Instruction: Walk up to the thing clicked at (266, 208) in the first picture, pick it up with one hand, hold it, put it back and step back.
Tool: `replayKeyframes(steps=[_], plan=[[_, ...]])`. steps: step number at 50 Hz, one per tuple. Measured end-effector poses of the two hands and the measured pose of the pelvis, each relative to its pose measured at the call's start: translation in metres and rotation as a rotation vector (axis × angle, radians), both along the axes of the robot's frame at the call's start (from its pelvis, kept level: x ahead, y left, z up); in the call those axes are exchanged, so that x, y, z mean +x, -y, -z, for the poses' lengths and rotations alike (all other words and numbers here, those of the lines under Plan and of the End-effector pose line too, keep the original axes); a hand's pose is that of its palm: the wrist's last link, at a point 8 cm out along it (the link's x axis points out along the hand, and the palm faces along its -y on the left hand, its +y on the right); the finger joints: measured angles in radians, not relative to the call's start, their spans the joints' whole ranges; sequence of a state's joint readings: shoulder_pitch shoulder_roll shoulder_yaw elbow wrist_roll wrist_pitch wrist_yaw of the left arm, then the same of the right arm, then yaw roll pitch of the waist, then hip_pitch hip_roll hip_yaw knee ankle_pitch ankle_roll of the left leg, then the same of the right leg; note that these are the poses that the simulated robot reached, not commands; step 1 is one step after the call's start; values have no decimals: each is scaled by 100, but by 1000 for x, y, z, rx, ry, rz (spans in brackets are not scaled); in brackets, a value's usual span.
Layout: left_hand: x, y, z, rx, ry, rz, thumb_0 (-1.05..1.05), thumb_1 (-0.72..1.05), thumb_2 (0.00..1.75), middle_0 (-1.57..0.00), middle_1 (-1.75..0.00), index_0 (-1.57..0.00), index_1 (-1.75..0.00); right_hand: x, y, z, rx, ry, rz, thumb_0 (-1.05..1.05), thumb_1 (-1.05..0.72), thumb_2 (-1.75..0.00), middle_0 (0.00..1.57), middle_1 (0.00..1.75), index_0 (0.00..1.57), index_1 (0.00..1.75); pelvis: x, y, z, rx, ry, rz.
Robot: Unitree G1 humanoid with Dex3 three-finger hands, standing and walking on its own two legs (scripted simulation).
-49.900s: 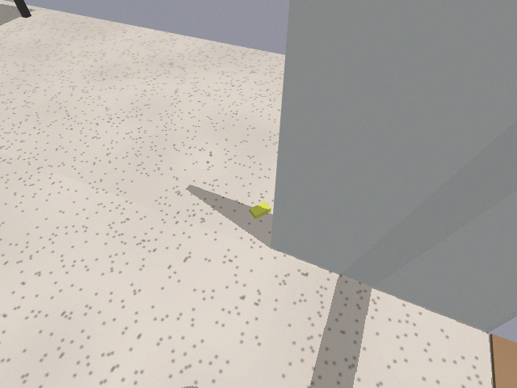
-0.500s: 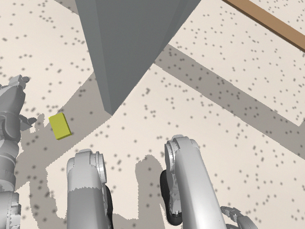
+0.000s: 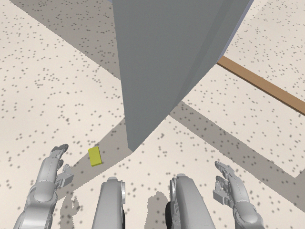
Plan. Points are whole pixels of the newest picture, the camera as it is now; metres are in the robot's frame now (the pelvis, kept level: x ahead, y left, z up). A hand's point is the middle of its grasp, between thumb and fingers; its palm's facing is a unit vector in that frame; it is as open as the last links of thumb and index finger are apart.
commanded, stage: home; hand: left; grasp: from above
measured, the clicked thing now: (95, 156) +0.45 +0.25 -0.56
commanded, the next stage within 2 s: none
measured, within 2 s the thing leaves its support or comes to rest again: neither
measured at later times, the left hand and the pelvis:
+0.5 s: hand (49, 184) +0.23 +0.19 +0.10, palm faces +0.09 -0.97 -0.21, open 7.4 cm; pelvis +0.06 +0.00 +0.14, yaw +1 degrees
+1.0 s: hand (50, 190) +0.22 +0.18 +0.10, palm faces +0.09 -0.98 -0.20, open 8.1 cm; pelvis +0.06 +0.00 +0.15, yaw +2 degrees
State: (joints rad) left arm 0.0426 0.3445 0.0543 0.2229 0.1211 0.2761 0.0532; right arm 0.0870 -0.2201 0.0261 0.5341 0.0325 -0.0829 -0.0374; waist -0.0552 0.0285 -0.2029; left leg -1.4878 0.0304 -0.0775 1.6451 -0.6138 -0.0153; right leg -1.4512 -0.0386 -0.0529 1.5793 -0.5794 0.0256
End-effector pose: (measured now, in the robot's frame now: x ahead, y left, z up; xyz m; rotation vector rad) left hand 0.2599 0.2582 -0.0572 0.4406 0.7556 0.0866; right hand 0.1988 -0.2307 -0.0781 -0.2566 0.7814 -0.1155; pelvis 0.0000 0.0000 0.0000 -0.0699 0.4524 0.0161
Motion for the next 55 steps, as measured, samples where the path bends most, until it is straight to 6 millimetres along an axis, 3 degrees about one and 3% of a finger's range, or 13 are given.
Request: replayKeyframes(steps=[9, 16, 25, 30, 38, 55], plan=[[-20, 12, -74, -148, -38, -152, 1, 90, 90, -21, -30, -20, -30, -17, 0, -69, -14, 15, 82, 1, -90, -90, 21, 30, 20, 30, 24, 0, -68, 7, 98, -9], [-35, 18, -126, -211, -43, -195, 1, 90, 90, -20, -30, -20, -30, -26, 9, -117, -55, 47, 138, 1, -90, -90, 21, 30, 20, 30, 43, -1, -110, 12, 177, -14], [-54, 24, -181, -217, -8, -184, 1, 90, 90, -20, -30, -20, -30, -7, 10, -156, -58, 160, 144, 1, -90, -90, 21, 30, 20, 30, 61, -2, -141, 19, 252, -18], [-62, 25, -188, -222, -15, -190, 1, 90, 90, -20, -30, -20, -30, 13, 5, -167, -43, 225, 109, 1, -90, -90, 21, 30, 20, 30, 63, -1, -145, 25, 275, -24], [-66, 26, -182, -237, -33, -202, 1, 90, 90, -20, -29, -20, -30, 32, 0, -175, -46, 273, 49, 1, -90, -90, 21, 30, 20, 30, 62, 2, -146, 30, 287, -32], [-63, 27, -183, -229, -25, -186, 1, 73, 80, -18, -26, -18, -27, 14, 5, -167, -56, 218, 71, 2, -90, -90, 21, 30, 20, 30, 62, 2, -146, 29, 293, -28]])
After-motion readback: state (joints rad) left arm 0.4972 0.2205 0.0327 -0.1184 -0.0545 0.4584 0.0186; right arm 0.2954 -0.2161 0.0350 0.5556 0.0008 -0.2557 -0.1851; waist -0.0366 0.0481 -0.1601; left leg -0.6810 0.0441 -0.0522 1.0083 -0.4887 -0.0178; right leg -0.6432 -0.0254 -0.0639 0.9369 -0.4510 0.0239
